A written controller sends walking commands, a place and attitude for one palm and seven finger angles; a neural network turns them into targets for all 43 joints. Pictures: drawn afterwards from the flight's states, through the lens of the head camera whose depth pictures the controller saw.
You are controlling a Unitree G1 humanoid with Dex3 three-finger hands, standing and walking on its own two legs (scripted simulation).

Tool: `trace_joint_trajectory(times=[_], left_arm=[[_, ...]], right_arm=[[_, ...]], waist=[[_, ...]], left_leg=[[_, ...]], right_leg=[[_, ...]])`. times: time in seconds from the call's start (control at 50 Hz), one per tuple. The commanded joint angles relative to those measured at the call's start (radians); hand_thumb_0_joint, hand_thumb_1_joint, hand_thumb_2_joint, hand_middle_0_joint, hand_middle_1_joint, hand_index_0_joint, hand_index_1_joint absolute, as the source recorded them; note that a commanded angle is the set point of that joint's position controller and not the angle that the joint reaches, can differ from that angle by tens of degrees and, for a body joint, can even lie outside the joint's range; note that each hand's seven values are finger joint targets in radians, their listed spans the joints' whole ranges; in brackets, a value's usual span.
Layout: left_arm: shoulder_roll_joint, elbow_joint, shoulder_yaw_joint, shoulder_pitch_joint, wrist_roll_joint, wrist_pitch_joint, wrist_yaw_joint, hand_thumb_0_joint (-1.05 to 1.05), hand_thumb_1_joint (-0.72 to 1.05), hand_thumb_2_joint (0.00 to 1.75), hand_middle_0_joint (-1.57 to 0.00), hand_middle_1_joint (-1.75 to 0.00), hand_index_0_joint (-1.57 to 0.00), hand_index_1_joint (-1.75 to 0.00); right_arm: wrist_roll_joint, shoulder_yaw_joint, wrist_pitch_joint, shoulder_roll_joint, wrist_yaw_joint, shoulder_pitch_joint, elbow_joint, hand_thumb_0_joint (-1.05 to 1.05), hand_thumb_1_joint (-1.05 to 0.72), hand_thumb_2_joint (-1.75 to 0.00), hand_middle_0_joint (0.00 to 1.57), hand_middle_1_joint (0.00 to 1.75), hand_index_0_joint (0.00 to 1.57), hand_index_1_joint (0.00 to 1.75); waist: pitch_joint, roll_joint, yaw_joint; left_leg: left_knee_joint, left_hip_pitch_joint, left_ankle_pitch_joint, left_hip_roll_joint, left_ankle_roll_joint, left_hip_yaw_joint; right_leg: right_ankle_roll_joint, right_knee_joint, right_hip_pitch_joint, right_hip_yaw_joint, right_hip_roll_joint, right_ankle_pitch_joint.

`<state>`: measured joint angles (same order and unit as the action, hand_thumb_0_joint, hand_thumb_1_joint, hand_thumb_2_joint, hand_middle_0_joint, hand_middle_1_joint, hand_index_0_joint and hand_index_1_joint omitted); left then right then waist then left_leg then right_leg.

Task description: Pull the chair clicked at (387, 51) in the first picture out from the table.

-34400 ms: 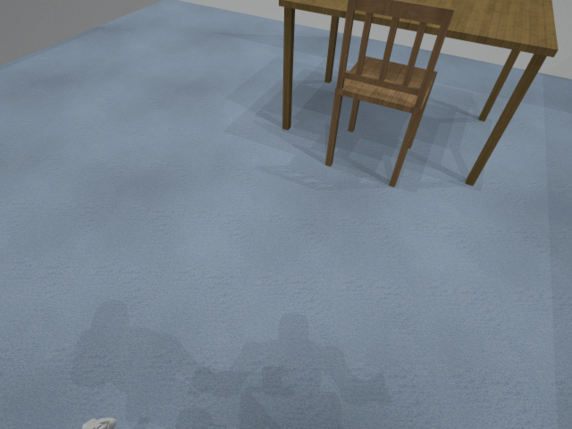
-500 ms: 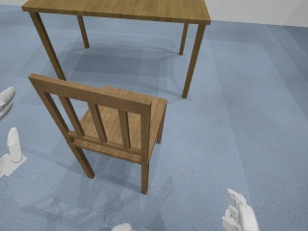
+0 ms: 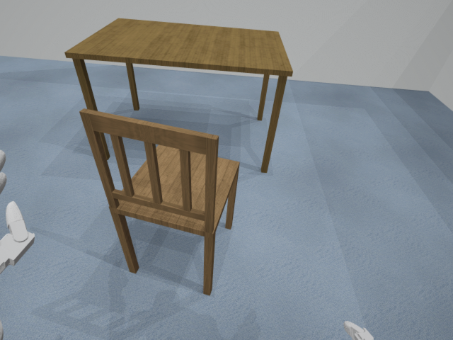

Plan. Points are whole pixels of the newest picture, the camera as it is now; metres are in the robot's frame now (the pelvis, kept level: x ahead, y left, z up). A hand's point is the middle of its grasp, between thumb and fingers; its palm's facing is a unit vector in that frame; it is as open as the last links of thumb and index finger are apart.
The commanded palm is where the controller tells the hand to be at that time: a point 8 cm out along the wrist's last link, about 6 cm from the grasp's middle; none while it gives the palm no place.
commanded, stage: stop stepping back and stand still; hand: left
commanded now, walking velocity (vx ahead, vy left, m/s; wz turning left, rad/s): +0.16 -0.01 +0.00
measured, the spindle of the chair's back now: (154, 174) +0.61 +0.26 -0.09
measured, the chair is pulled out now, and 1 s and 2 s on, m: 0.64 0.64 0.64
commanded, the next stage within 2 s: let the arm hang, fingers relaxed in 0.60 s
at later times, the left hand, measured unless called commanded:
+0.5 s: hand (30, 290) +0.13 +0.25 +0.16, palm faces +0.46 -0.81 -0.37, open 7.4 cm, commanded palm +0.08 +0.29 +0.18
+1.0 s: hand out of the picture +0.01 +0.16 -0.16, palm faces +0.18 -0.97 -0.15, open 7.0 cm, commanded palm none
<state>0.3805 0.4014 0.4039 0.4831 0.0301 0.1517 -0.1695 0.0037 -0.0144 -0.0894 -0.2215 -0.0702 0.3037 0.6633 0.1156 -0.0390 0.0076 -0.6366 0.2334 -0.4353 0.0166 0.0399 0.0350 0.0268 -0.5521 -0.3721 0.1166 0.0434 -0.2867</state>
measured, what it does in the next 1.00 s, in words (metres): steps on the spot: left foot, then right foot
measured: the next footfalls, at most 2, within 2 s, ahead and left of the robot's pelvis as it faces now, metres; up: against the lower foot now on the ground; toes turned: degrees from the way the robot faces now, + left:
left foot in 0.02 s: +0.01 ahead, +0.12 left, +0.00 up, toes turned +2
right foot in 0.24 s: +0.04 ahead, -0.11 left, +0.00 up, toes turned -1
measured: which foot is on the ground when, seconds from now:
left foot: up 0.00-0.00, down 0.02-0.24, up 0.26-0.48, down 0.50-1.00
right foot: down 0.00-0.02, up 0.04-0.22, down 0.24-1.00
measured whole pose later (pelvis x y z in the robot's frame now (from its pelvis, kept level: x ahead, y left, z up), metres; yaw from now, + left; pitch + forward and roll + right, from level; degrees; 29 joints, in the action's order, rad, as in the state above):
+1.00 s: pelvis -0.05 -0.01 -0.01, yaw +6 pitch -2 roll +0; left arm 0.15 -0.77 0.05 0.31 -0.01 -0.07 -0.02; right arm -0.04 0.00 0.01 -0.18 0.01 0.30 0.88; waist -0.02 -0.04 -0.02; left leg -0.61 0.29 -0.30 0.03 0.00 0.05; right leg 0.02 -0.62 -0.31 0.12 0.05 -0.28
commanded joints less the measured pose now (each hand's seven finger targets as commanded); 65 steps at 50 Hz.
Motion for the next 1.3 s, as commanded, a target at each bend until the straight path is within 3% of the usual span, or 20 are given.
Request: trace_joint_trajectory(times=[0.0,0.06,0.18,0.2,0.22,0.24,0.32,0.42,0.44,0.48,0.52,0.58,0.66,0.68,0.76,0.82,0.86,0.92,0.98,1.28], left_arm=[[0.211,0.368,0.05,-0.189,-0.023,0.09,-0.02,0.0,0.9,0.9,-0.2,-0.3,-0.2,-0.3],[0.257,0.393,0.113,-0.078,-0.031,0.105,-0.003,0.0,0.9,0.9,-0.2,-0.3,-0.2,-0.3],[0.252,0.186,0.178,0.04,-0.019,0.114,0.007,0.0,0.9,0.9,-0.2,-0.3,-0.2,-0.3],[0.232,0.149,0.162,0.007,-0.021,0.113,0.015,0.0,0.9,0.9,-0.2,-0.3,-0.2,-0.3],[0.252,0.107,0.163,-0.034,-0.012,0.102,0.021,0.0,0.9,0.9,-0.2,-0.3,-0.2,-0.3],[0.254,0.092,0.155,-0.104,0.006,0.104,0.031,0.0,0.9,0.9,-0.2,-0.3,-0.2,-0.3],[0.181,0.113,0.079,-0.085,0.0,0.108,0.043,0.0,0.9,0.9,-0.2,-0.3,-0.2,-0.3],[0.224,0.391,0.069,-0.113,-0.017,0.122,-0.006,0.0,0.9,0.9,-0.2,-0.3,-0.2,-0.3],[0.235,0.425,0.08,-0.108,-0.017,0.129,-0.014,0.0,0.9,0.9,-0.2,-0.3,-0.2,-0.3],[0.258,0.477,0.106,-0.098,-0.025,0.147,-0.033,0.0,0.9,0.9,-0.2,-0.3,-0.2,-0.3],[0.289,0.425,0.158,-0.09,-0.016,0.142,-0.027,0.0,0.9,0.9,-0.2,-0.3,-0.2,-0.3],[0.27,0.298,0.184,0.034,-0.005,0.11,-0.014,0.0,0.9,0.9,-0.2,-0.3,-0.2,-0.3],[0.227,0.118,0.158,0.062,0.004,0.1,0.007,0.0,0.9,0.9,-0.2,-0.3,-0.2,-0.3],[0.029,-0.512,-0.289,0.006,-0.097,-0.057,0.141,0.0,0.9,0.9,-0.2,-0.3,-0.2,-0.3],[-0.025,-0.621,-0.281,-0.165,-0.066,-0.147,0.165,0.0,0.9,0.9,-0.2,-0.3,-0.2,-0.3],[-0.008,-0.765,-0.306,-0.213,-0.066,-0.157,0.156,0.0,0.9,0.9,-0.2,-0.3,-0.2,-0.3],[-0.044,-0.851,-0.326,-0.216,-0.059,-0.167,0.164,0.0,0.9,0.9,-0.2,-0.3,-0.2,-0.3],[-0.045,-1.015,-0.342,-0.218,-0.053,-0.17,0.163,0.0,0.9,0.9,-0.2,-0.3,-0.2,-0.3],[-0.039,-1.176,-0.354,-0.164,-0.045,-0.147,0.161,0.0,0.9,0.9,-0.2,-0.3,-0.2,-0.3],[-0.112,-1.434,-0.382,-0.139,-0.037,-0.142,0.145,0.0,0.9,0.9,-0.2,-0.3,-0.2,-0.3]], right_arm=[[-0.011,0.049,-0.101,-0.13,-0.015,-0.123,-0.196,0.0,-0.9,-0.9,0.2,0.3,0.2,0.3],[-0.003,0.052,-0.117,-0.085,0.021,-0.155,-0.17,0.0,-0.9,-0.9,0.2,0.3,0.2,0.3],[-0.004,0.059,-0.087,-0.114,0.003,-0.139,-0.142,0.0,-0.9,-0.9,0.2,0.3,0.2,0.3],[0.0,0.066,-0.076,-0.11,0.006,-0.138,-0.136,0.0,-0.9,-0.9,0.2,0.3,0.2,0.3],[0.014,0.082,-0.064,-0.103,0.01,-0.146,-0.142,0.0,-0.9,-0.9,0.2,0.3,0.2,0.3],[0.011,0.086,-0.07,-0.124,0.007,-0.142,-0.139,0.0,-0.9,-0.9,0.2,0.3,0.2,0.3],[0.006,0.074,-0.06,-0.103,0.011,-0.131,-0.122,0.0,-0.9,-0.9,0.2,0.3,0.2,0.3],[-0.018,0.044,-0.11,-0.083,-0.022,-0.151,-0.156,0.0,-0.9,-0.9,0.2,0.3,0.2,0.3],[-0.02,0.043,-0.119,-0.092,-0.026,-0.137,-0.16,0.0,-0.9,-0.9,0.2,0.3,0.2,0.3],[-0.016,0.047,-0.125,-0.114,-0.025,-0.134,-0.182,0.0,-0.9,-0.9,0.2,0.3,0.2,0.3],[-0.002,0.055,-0.126,-0.078,-0.012,-0.127,-0.159,0.0,-0.9,-0.9,0.2,0.3,0.2,0.3],[0.011,0.062,-0.123,-0.093,0.01,-0.135,-0.156,0.0,-0.9,-0.9,0.2,0.3,0.2,0.3],[0.014,0.065,-0.084,-0.099,0.015,-0.158,-0.155,0.0,-0.9,-0.9,0.2,0.3,0.2,0.3],[-0.002,0.101,-0.111,-0.149,0.078,-0.16,0.03,0.0,-0.9,-0.9,0.2,0.3,0.2,0.3],[-0.018,0.068,0.047,-0.079,0.081,-0.019,0.029,0.0,-0.9,-0.9,0.2,0.3,0.2,0.3],[-0.037,0.071,0.076,-0.086,0.086,-0.016,0.049,0.0,-0.9,-0.9,0.2,0.3,0.2,0.3],[-0.048,0.065,0.072,-0.112,0.081,-0.032,0.073,0.0,-0.9,-0.9,0.2,0.3,0.2,0.3],[-0.051,0.048,0.07,-0.12,0.07,-0.083,0.113,0.0,-0.9,-0.9,0.2,0.3,0.2,0.3],[-0.029,0.04,0.075,-0.08,0.056,-0.046,0.165,0.0,-0.9,-0.9,0.2,0.3,0.2,0.3],[-0.025,0.037,0.088,-0.009,0.041,0.13,0.352,0.0,-0.9,-0.9,0.2,0.3,0.2,0.3]], waist=[[-0.091,0.406,-0.028],[-0.141,0.294,-0.029],[-0.147,0.203,0.02],[-0.158,0.033,0.018],[-0.155,-0.284,0.003],[-0.174,-0.299,-0.031],[-0.171,-0.089,-0.042],[-0.077,0.005,-0.022],[-0.069,0.116,-0.025],[-0.111,0.5,-0.017],[-0.097,0.315,-0.022],[-0.08,0.286,-0.005],[-0.123,0.005,-0.009],[-0.045,-0.136,-0.046],[-0.099,-0.29,-0.056],[-0.127,-0.247,-0.06],[-0.146,0.024,-0.035],[-0.182,0.289,0.002],[-0.135,0.111,0.005],[-0.197,0.04,-0.021]], left_leg=[[0.438,-0.014,-0.132,0.238,0.158,-0.334],[0.443,0.13,-0.093,0.283,0.223,-0.45],[0.165,0.429,-0.213,0.13,0.056,-0.101],[-0.11,0.477,-0.195,0.026,0.026,-0.009],[-0.471,0.51,-0.157,-0.062,-0.002,0.026],[-0.675,0.464,-0.01,-0.043,-0.015,-0.06],[-0.477,0.255,0.128,0.052,-0.012,-0.069],[0.135,-0.124,0.043,-0.008,0.017,0.071],[0.243,-0.153,0.002,0.006,0.024,0.036],[0.465,-0.145,-0.119,0.302,0.132,-0.406],[0.417,-0.05,0.12,0.281,0.153,-0.343],[0.313,-0.006,0.319,0.207,0.089,-0.149],[0.117,0.223,0.055,0.089,0.012,-0.048],[-0.108,0.318,0.084,0.051,-0.045,0.008],[-0.158,0.143,-0.002,0.026,-0.038,-0.02],[0.011,0.053,0.193,0.008,-0.011,-0.022],[0.155,0.026,0.379,0.096,0.029,-0.151],[0.345,0.21,0.144,0.155,0.058,-0.222],[0.259,0.129,0.166,0.065,0.003,-0.081],[0.309,-0.01,0.187,0.081,-0.002,-0.047]], right_leg=[[-0.051,-0.418,-0.107,-0.026,-0.047,-0.204],[-0.04,-0.693,-0.208,-0.155,0.001,-0.143],[-0.001,0.008,0.374,-0.031,-0.042,-0.157],[0.035,0.154,0.362,-0.167,0.021,-0.203],[0.119,0.356,0.242,-0.568,0.25,-0.413],[0.141,0.427,0.106,-0.658,0.33,-0.315],[0.155,0.412,-0.112,-0.421,0.273,-0.404],[0.089,0.263,-0.084,-0.2,0.166,-0.409],[0.069,0.144,-0.062,-0.182,0.131,-0.365],[-0.012,-0.313,-0.198,-0.042,-0.041,-0.269],[-0.028,-0.49,-0.158,-0.107,-0.042,-0.212],[-0.031,-0.229,0.0,-0.061,-0.014,-0.155],[-0.008,0.208,0.291,-0.149,0.013,0.018],[0.065,0.127,0.301,-0.288,0.268,0.391],[0.102,0.14,-0.023,-0.199,0.221,0.151],[0.077,0.069,-0.011,-0.152,0.184,0.257],[0.007,-0.009,-0.03,-0.112,0.075,0.104],[-0.009,-0.018,0.135,-0.08,0.014,-0.042],[0.026,0.118,0.192,-0.141,0.05,0.077],[0.027,0.233,0.11,-0.118,0.064,0.008]])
